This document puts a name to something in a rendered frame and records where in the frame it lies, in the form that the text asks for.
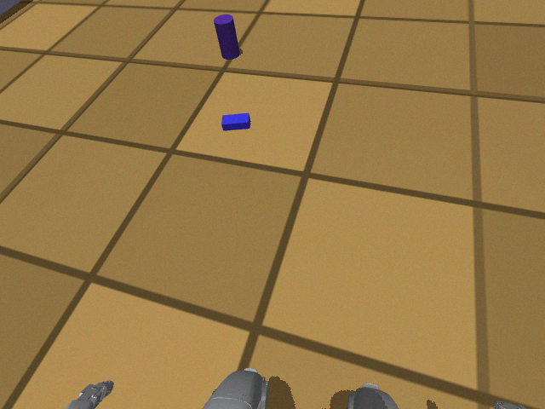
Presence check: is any left robot hand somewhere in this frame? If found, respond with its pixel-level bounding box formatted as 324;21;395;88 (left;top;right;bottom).
65;381;114;409

